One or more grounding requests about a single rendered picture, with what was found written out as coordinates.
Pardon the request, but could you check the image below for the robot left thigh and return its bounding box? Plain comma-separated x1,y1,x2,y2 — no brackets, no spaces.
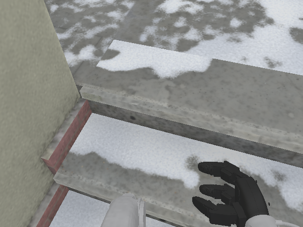
100,196,146,227

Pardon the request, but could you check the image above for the robot right hand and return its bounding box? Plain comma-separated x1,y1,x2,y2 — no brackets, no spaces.
192,161,270,227

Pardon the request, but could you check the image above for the robot right forearm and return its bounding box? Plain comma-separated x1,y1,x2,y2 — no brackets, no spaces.
244,215,279,227

